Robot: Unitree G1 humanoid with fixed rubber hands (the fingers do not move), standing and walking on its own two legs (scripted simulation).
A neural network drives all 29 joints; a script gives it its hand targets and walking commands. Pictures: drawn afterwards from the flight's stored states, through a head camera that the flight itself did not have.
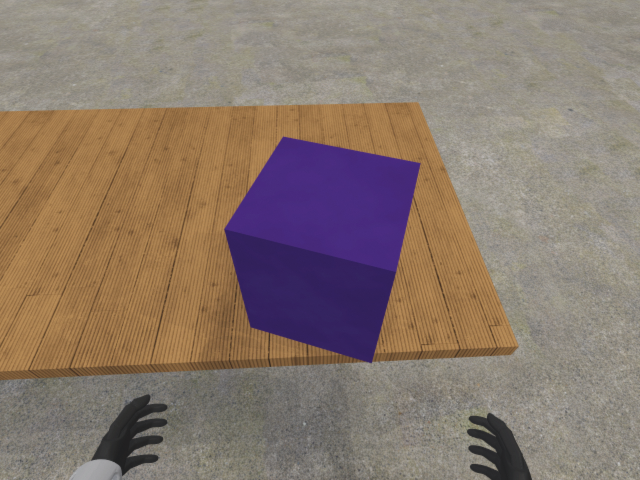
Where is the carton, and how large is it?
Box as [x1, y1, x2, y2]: [224, 137, 420, 362]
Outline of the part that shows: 282,137 224,229 250,326 371,362 396,270 420,163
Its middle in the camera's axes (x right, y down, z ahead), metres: +0.01 +0.02 +0.61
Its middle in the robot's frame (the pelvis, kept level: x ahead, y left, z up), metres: +0.43 +0.01 +0.00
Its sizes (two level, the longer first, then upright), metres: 0.210 0.200 0.250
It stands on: a table, 0.64 m high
